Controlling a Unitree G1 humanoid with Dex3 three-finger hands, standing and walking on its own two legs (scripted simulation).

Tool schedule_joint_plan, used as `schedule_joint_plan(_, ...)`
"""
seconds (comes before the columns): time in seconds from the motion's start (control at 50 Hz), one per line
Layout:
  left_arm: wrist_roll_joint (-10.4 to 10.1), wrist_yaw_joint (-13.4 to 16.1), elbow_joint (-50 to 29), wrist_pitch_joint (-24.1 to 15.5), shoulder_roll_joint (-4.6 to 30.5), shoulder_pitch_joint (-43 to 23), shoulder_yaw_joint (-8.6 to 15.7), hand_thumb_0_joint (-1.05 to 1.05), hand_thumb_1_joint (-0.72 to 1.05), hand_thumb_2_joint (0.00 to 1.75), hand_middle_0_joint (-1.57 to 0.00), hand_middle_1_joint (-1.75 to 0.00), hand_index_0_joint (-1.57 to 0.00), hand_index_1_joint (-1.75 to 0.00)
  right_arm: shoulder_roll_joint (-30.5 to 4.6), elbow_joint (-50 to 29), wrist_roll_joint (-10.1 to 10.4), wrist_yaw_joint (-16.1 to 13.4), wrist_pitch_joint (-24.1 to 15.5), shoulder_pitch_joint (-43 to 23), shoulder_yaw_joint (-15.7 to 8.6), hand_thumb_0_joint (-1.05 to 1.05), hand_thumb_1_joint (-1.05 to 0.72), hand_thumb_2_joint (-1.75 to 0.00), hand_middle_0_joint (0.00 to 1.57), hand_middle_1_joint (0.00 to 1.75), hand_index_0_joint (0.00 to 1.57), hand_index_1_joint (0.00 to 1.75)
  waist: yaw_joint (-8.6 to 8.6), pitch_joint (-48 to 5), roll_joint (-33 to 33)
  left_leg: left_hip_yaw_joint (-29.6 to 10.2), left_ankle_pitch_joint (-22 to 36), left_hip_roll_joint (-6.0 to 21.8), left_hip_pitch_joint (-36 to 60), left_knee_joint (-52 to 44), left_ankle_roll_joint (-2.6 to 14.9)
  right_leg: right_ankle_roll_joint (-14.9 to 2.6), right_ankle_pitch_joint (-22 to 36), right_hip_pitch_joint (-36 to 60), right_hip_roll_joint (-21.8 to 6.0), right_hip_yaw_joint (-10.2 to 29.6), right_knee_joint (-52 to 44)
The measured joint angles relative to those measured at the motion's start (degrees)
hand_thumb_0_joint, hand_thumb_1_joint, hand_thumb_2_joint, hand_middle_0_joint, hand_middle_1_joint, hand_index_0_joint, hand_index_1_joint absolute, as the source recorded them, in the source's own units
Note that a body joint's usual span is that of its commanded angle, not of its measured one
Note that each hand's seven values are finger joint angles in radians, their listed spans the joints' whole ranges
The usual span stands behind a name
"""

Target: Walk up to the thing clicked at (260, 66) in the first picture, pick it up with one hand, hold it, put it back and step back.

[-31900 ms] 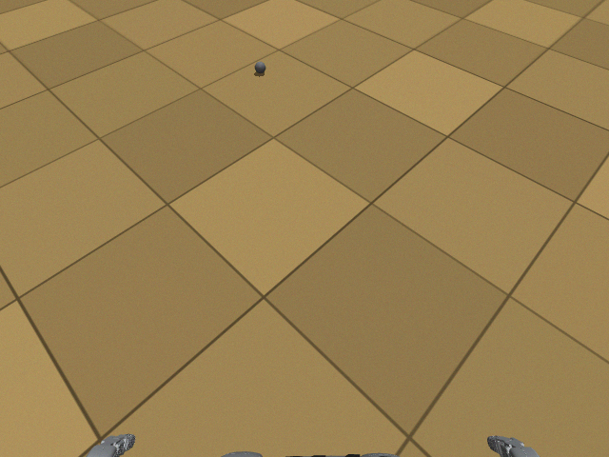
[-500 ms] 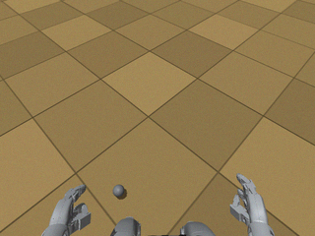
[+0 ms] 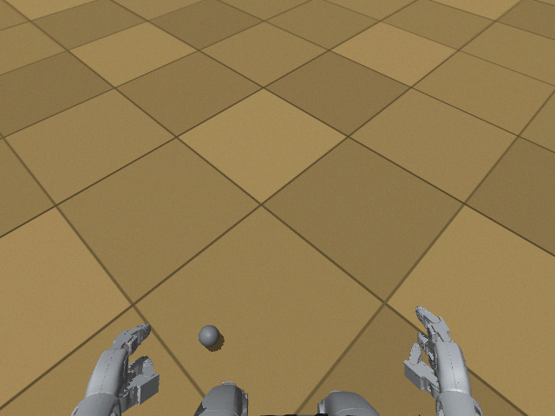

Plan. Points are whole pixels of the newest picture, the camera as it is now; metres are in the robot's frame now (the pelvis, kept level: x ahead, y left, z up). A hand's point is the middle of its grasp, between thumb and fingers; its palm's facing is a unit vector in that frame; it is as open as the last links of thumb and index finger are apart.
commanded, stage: home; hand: left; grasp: from above
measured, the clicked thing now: (209, 335) +0.41 +0.22 -0.68
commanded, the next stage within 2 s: stand in 0.46 s
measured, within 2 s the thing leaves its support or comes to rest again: neither
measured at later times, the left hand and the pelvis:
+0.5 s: hand (158, 374) +0.17 +0.18 -0.05, palm faces +0.05 -0.98 -0.20, open 7.4 cm; pelvis +0.01 +0.00 +0.00, yaw +0 degrees
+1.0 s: hand out of the picture +0.08 +0.24 -0.11, palm faces +0.03 -0.95 -0.32, open 7.4 cm; pelvis +0.01 +0.01 +0.05, yaw -1 degrees
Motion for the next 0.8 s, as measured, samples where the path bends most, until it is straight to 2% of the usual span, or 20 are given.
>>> schedule_joint_plan(0.56,-0.34,0.17,-0.73,-0.15,0.2,0.37,0.01,0.01,0.9,0.9,-0.2,-0.3,-0.2,-0.3,-0.22,-0.55,0.11,0.27,1.03,-0.03,-0.36,0.01,-0.9,-0.9,0.21,0.3,0.2,0.3,-0.07,-0.26,0.06,-0.16,-1.0,0.05,-0.39,0.46,-0.21,-0.14,-1.07,-0.36,0.06,-0.13,0.49)
schedule_joint_plan(0.6,2.45,0.7,7.42,-7.26,1.06,-4.27,-1.39,0.01,0.9,0.9,-0.2,-0.3,-0.2,-0.3,-0.56,3.07,-2.85,1.88,2.48,-2.24,-1.23,0.01,-0.9,-0.9,0.21,0.3,0.2,0.3,1.39,3.59,-0.87,0.65,-0.43,-0.19,3.27,-0.96,0.05,-0.29,-0.79,2.68,-0.25,0.59,-0.1)
schedule_joint_plan(0.64,4.48,0.97,18.47,-13.71,1.81,-9.75,-1.76,0.01,0.9,0.9,-0.2,-0.3,-0.2,-0.3,-1.76,7.67,-4.78,4.68,6.35,-4.78,-1.07,0.01,-0.9,-0.9,0.21,0.3,0.2,0.3,2.81,6.24,-2.01,1.57,0.85,-0.69,6.64,-3.57,0.29,-0.45,-0.02,5.27,-0.8,1.38,-1.48)
schedule_joint_plan(0.68,5.47,0.98,27.27,-17.45,2.57,-13.33,-1.49,0.01,0.9,0.9,-0.2,-0.3,-0.2,-0.3,-2.6,11.27,-4.72,7.03,8.8,-6.47,-1.39,0.01,-0.9,-0.9,0.21,0.3,0.2,0.3,3.33,8.18,-2.9,2.2,2.16,-1.3,9.59,-6.28,0.39,-0.29,0.79,7.62,-1.45,1.9,-3.09)
schedule_joint_plan(0.72,5.57,0.91,33.88,-19.48,3.11,-15.19,-0.8,0.01,0.9,0.9,-0.2,-0.3,-0.2,-0.3,-3.08,13.64,-3.99,8.59,10.1,-7.06,-2.25,0.01,-0.9,-0.9,0.21,0.3,0.21,0.3,3.43,9.37,-3.45,2.64,3.26,-1.71,12.05,-8.73,0.51,-0.07,1.6,9.67,-1.88,2.24,-4.85)
schedule_joint_plan(0.8,5.51,1.19,44.13,-21.98,3.74,-16.34,0.52,0.01,0.9,0.9,-0.2,-0.3,-0.2,-0.3,-3.71,17.12,-3.42,9.76,11.29,-6.77,-3.96,0.01,-0.9,-0.9,0.21,0.3,0.21,0.3,3.28,10.52,-3.79,3.06,4.8,-1.9,16.04,-12.61,0.76,0.26,3.26,13.48,-2.07,2.52,-8.66)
